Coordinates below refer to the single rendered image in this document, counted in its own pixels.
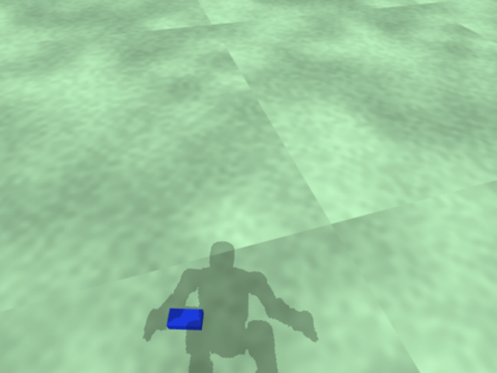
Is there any small box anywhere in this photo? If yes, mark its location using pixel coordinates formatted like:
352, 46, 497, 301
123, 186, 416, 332
167, 309, 203, 330

